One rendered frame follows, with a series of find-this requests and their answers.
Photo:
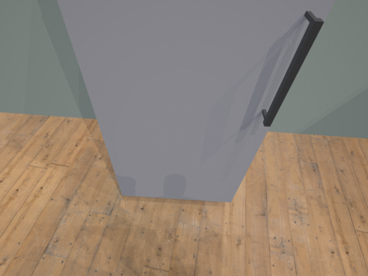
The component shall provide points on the fridge door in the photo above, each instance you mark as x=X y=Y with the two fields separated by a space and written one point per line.
x=178 y=86

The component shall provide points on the handle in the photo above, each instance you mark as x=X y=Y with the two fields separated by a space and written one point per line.
x=308 y=39

